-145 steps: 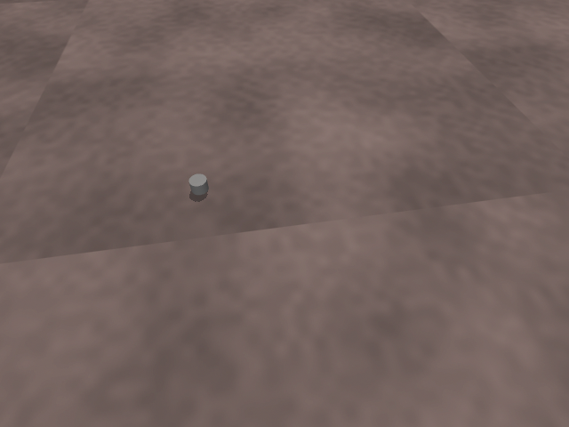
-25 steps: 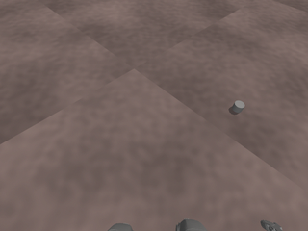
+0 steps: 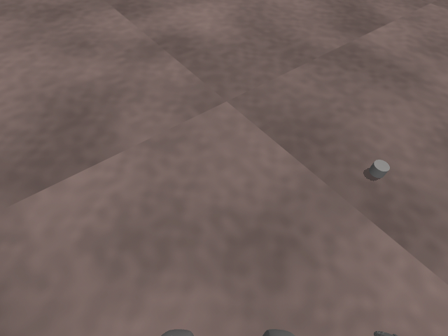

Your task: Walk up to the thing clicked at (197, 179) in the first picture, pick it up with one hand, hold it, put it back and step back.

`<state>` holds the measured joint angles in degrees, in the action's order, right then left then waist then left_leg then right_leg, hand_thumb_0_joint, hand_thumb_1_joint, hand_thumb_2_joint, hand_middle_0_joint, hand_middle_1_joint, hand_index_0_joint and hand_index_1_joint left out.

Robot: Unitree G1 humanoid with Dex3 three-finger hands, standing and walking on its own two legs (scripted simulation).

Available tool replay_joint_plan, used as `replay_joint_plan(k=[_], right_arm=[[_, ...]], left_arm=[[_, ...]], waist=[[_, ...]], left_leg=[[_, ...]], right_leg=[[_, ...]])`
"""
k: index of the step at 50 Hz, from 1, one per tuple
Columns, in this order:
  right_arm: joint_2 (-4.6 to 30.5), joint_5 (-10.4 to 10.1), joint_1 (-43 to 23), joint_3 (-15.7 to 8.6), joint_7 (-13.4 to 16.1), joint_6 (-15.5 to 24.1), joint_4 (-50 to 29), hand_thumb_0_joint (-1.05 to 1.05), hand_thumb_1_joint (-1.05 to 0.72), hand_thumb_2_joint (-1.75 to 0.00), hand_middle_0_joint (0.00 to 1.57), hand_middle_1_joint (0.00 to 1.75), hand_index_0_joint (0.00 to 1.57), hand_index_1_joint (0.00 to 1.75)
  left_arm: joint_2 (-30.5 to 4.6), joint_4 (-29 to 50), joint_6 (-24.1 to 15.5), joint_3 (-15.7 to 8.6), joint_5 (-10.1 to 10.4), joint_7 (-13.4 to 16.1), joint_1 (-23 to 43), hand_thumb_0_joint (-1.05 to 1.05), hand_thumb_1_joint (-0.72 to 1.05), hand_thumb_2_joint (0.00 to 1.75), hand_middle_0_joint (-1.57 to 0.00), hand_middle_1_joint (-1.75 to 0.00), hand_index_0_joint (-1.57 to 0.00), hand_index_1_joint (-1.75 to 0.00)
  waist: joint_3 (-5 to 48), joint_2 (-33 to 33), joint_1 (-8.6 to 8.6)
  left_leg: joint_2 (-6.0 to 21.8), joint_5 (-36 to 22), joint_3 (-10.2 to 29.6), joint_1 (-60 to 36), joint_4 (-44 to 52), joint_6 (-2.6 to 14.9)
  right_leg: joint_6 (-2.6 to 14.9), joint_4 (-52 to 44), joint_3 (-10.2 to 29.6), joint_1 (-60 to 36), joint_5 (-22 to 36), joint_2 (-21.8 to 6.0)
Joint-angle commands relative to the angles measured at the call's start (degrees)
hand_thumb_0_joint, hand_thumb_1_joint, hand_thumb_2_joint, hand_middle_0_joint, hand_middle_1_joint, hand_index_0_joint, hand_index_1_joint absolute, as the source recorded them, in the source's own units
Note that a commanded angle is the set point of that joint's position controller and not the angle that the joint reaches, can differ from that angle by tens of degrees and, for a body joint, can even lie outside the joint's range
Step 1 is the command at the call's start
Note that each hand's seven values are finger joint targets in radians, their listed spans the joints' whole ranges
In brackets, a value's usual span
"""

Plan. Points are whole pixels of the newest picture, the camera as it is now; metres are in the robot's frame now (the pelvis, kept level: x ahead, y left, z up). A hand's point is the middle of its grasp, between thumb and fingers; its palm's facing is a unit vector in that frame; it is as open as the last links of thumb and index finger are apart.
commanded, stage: walk up
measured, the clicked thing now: (379, 168) +1.02 -0.88 -0.72
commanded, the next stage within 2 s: stand in 0.50 s
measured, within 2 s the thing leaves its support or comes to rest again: neither
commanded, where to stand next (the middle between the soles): +0.08 -0.04 m, yaw -1 degrees
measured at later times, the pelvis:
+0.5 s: pelvis +0.01 -0.02 +0.03, yaw +2 degrees
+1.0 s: pelvis +0.01 -0.03 +0.03, yaw +0 degrees
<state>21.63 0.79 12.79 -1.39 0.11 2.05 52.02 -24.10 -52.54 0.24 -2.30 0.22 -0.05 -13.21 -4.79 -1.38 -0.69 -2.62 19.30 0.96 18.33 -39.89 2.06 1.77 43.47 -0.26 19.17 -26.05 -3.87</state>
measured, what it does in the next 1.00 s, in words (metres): stands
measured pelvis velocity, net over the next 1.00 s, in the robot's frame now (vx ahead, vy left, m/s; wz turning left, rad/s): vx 0.01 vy -0.03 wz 0.01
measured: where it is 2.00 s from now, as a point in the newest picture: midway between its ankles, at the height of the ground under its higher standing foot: outside the picture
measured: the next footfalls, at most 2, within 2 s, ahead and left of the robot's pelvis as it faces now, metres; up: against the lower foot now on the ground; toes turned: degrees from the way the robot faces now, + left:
none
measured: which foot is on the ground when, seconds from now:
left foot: down 0.00-1.00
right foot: down 0.00-1.00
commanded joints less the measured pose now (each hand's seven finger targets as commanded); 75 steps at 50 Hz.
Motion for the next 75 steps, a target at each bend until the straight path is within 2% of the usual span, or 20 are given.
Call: replay_joint_plan(k=[1, 2, 3, 4, 5, 7, 9, 12, 16, 23, 26, 28, 35, 42, 49, 54, 57, 60, 65, 75], right_arm=[[12.68, -1.18, -4.47, -2.54, 0.97, 1.02, -3.77, 0.00, -0.90, -0.90, 0.20, 0.30, 0.20, 0.30], [11.87, -1.32, -3.81, -2.33, 0.83, 0.78, -3.15, 0.00, -0.90, -0.90, 0.20, 0.30, 0.20, 0.30], [11.80, -1.10, -2.66, -2.47, 0.88, 0.51, -1.65, 0.00, -0.90, -0.90, 0.20, 0.30, 0.20, 0.30], [12.12, -0.79, -3.14, -2.45, 0.81, 0.53, -0.53, 0.00, -0.90, -0.90, 0.20, 0.30, 0.20, 0.30], [12.84, -0.66, -5.75, -2.65, 0.58, 0.59, -0.16, 0.00, -0.90, -0.90, 0.20, 0.30, 0.20, 0.30], [12.79, -0.64, -6.72, -2.13, 0.26, 0.74, 0.74, 0.00, -0.90, -0.90, 0.20, 0.30, 0.20, 0.30], [12.30, -0.80, -7.57, -1.53, 0.07, 0.95, 1.97, 0.00, -0.90, -0.90, 0.20, 0.30, 0.20, 0.30], [11.74, -0.94, -7.96, -1.18, 0.13, 0.98, 3.88, 0.00, -0.90, -0.90, 0.20, 0.30, 0.20, 0.30], [11.46, -0.94, -8.91, -1.09, 0.20, 0.79, 5.99, 0.00, -0.90, -0.90, 0.20, 0.30, 0.20, 0.30], [11.27, -0.63, -10.92, -0.95, 0.25, 0.52, 8.31, 0.00, -0.90, -0.90, 0.20, 0.30, 0.20, 0.30], [10.64, -0.72, -11.56, -1.02, 0.22, 0.27, 9.21, 0.00, -0.90, -0.90, 0.20, 0.30, 0.20, 0.30], [10.77, -0.71, -11.51, -1.01, 0.11, 0.09, 9.81, 0.00, -0.90, -0.90, 0.20, 0.30, 0.20, 0.30], [10.67, -0.65, -12.60, -1.18, 0.13, -0.02, 10.47, 0.00, -0.90, -0.90, 0.20, 0.30, 0.20, 0.30], [10.41, -0.70, -12.06, -1.06, 0.05, -0.23, 10.97, 0.00, -0.90, -0.90, 0.20, 0.30, 0.20, 0.30], [10.17, -0.50, -11.28, -0.85, -0.03, -0.45, 11.22, 0.00, -0.90, -0.90, 0.20, 0.30, 0.20, 0.30], [10.45, -0.44, -10.70, -0.84, 0.05, -0.24, 11.07, 0.00, -0.90, -0.90, 0.20, 0.30, 0.20, 0.30], [10.24, -0.34, -9.99, -0.71, 0.04, -0.38, 11.15, 0.00, -0.90, -0.90, 0.20, 0.30, 0.20, 0.30], [10.57, -0.34, -10.08, -0.75, 0.03, -0.46, 10.83, 0.00, -0.90, -0.90, 0.20, 0.30, 0.20, 0.30], [10.64, -0.43, -9.77, -0.62, 0.20, -0.09, 10.87, 0.00, -0.90, -0.90, 0.20, 0.30, 0.20, 0.30], [10.62, -0.37, -9.22, -0.48, 0.34, -0.33, 10.98, 0.00, -0.90, -0.90, 0.20, 0.30, 0.20, 0.30]], left_arm=[[-10.88, 1.53, -2.48, -2.58, -0.96, 0.63, -1.24, 0.00, 0.90, 0.90, -0.20, -0.30, -0.20, -0.30], [-12.68, 1.91, -2.75, -2.50, -1.00, 0.57, 1.06, 0.00, 0.90, 0.90, -0.20, -0.30, -0.20, -0.30], [-13.57, 2.11, -2.59, -2.32, -0.84, 0.20, 4.54, 0.00, 0.90, 0.90, -0.20, -0.30, -0.20, -0.30], [-12.35, 2.22, -2.44, -1.67, -0.65, -0.03, 5.47, 0.00, 0.90, 0.90, -0.20, -0.30, -0.20, -0.30], [-11.20, 1.19, -2.36, -1.15, -0.41, -0.10, 5.67, 0.00, 0.90, 0.90, -0.20, -0.30, -0.20, -0.30], [-10.72, 0.24, -2.29, -0.76, -0.47, -0.19, 6.44, 0.00, 0.90, 0.90, -0.20, -0.30, -0.20, -0.30], [-10.24, -1.42, -2.60, -0.66, -0.34, -0.21, 5.69, 0.00, 0.90, 0.90, -0.20, -0.30, -0.20, -0.30], [-10.66, -2.76, -2.88, -0.61, -0.23, -0.11, 7.65, 0.00, 0.90, 0.90, -0.20, -0.30, -0.20, -0.30], [-10.21, -4.37, -2.75, -0.55, -0.10, 0.03, 9.22, 0.00, 0.90, 0.90, -0.20, -0.30, -0.20, -0.30], [-9.22, -7.30, -2.37, -0.52, -0.22, -0.03, 10.91, 0.00, 0.90, 0.90, -0.20, -0.30, -0.20, -0.30], [-8.59, -8.39, -2.44, 0.15, -0.33, 0.16, 11.27, 0.00, 0.90, 0.90, -0.20, -0.30, -0.20, -0.30], [-8.79, -8.85, -2.48, 0.20, -0.33, 0.23, 11.51, 0.00, 0.90, 0.90, -0.20, -0.30, -0.20, -0.30], [-9.01, -9.93, -2.61, 0.24, -0.48, 0.41, 11.55, 0.00, 0.90, 0.90, -0.20, -0.30, -0.20, -0.30], [-8.74, -10.30, -2.68, 0.32, -0.50, 0.48, 11.22, 0.00, 0.90, 0.90, -0.20, -0.30, -0.20, -0.30], [-9.23, -10.13, -2.32, 0.07, -0.54, 0.45, 11.01, 0.00, 0.90, 0.90, -0.20, -0.30, -0.20, -0.30], [-8.91, -9.82, -2.20, 0.04, -0.56, 0.32, 10.92, 0.00, 0.90, 0.90, -0.20, -0.30, -0.20, -0.30], [-9.19, -9.70, -2.02, -0.10, -0.55, 0.21, 10.66, 0.00, 0.90, 0.90, -0.20, -0.30, -0.20, -0.30], [-8.88, -9.43, -1.96, -0.05, -0.56, 0.20, 10.52, 0.00, 0.90, 0.90, -0.20, -0.30, -0.20, -0.30], [-8.88, -9.33, -2.28, -0.06, -0.40, 0.17, 10.17, 0.00, 0.90, 0.90, -0.20, -0.30, -0.20, -0.30], [-9.01, -9.33, -2.08, 0.01, -0.44, 0.32, 10.60, 0.00, 0.90, 0.90, -0.20, -0.30, -0.20, -0.30]], waist=[[6.44, 4.48, -1.56], [5.98, 1.56, -0.33], [5.28, -0.39, 1.39], [5.42, 0.75, 1.46], [4.14, 2.52, 0.63], [3.98, 0.63, 0.37], [5.35, 0.99, -0.35], [6.13, 0.41, 0.32], [6.94, 0.49, 0.24], [6.52, 1.87, 0.07], [5.52, 1.15, 0.35], [4.91, 1.85, 0.56], [8.01, 1.84, 0.22], [7.70, 0.80, 0.57], [5.40, 1.48, 0.46], [5.79, 1.72, 0.45], [4.25, 1.17, 0.47], [4.85, 1.21, 0.44], [7.53, 1.77, 0.40], [6.88, 0.98, 0.67]], left_leg=[[9.93, -19.38, 10.57, 2.70, 7.63, 2.75], [6.74, -12.19, 8.64, 3.08, 7.44, 1.02], [4.61, -3.44, 7.11, -1.04, 8.63, 0.43], [5.54, -1.29, 8.28, -4.16, 11.24, 0.63], [6.47, -1.47, 9.76, -2.89, 12.86, 1.00], [7.86, -0.42, 11.09, -1.38, 15.34, 1.76], [7.89, -4.93, 10.51, -2.13, 15.75, 1.46], [6.53, -10.93, 8.04, -4.55, 15.22, 0.38], [7.28, -15.32, 7.74, -7.31, 17.15, 0.06], [8.07, -15.17, 8.25, -7.26, 20.89, -0.26], [8.69, -16.98, 7.86, -9.64, 21.80, -0.92], [8.40, -13.43, 7.54, -8.75, 22.99, -1.03], [9.18, -18.81, 6.88, -11.42, 23.34, -1.26], [9.25, -18.09, 6.44, -12.24, 23.72, -1.31], [8.89, -12.92, 6.32, -10.16, 24.93, -1.50], [9.20, -14.63, 6.35, -10.59, 24.81, -1.54], [8.73, -10.33, 6.36, -8.80, 25.39, -1.57], [8.75, -10.70, 6.17, -9.23, 24.90, -1.44], [9.48, -17.93, 6.06, -10.94, 24.09, -1.34], [9.55, -18.74, 5.68, -11.25, 24.24, -1.75]], right_leg=[[1.56, -14.00, 3.58, -11.69, 19.58, -1.73], [3.29, -16.34, 8.92, -9.96, 18.94, -5.45], [4.99, -16.04, 10.21, -4.92, 14.91, -7.52], [4.23, -16.16, 9.08, -2.80, 13.05, -7.12], [2.83, -16.09, 6.19, -3.10, 11.23, -4.72], [1.55, -16.83, 4.24, -5.24, 9.23, -2.88], [1.49, -18.31, 4.29, -8.45, 11.92, -3.17], [1.49, -20.63, 4.98, -9.93, 17.29, -4.84], [0.79, -22.13, 3.68, -11.27, 19.12, -4.64], [-0.23, -24.62, 2.30, -13.70, 17.10, -3.91], [-0.18, -26.57, 3.65, -12.46, 17.78, -4.29], [-0.49, -27.63, 3.96, -12.45, 15.69, -4.25], [-0.37, -27.56, 3.62, -15.17, 21.59, -4.42], [-0.64, -28.55, 3.74, -14.71, 21.57, -4.35], [-0.65, -29.44, 3.91, -13.23, 15.13, -3.93], [-0.47, -28.85, 4.01, -13.32, 16.65, -3.81], [-0.64, -29.40, 4.17, -12.35, 12.42, -3.52], [-0.50, -29.61, 4.64, -11.72, 12.22, -3.73], [-0.51, -27.86, 4.31, -14.64, 21.65, -4.15], [-0.56, -27.88, 3.71, -14.76, 22.14, -3.81]])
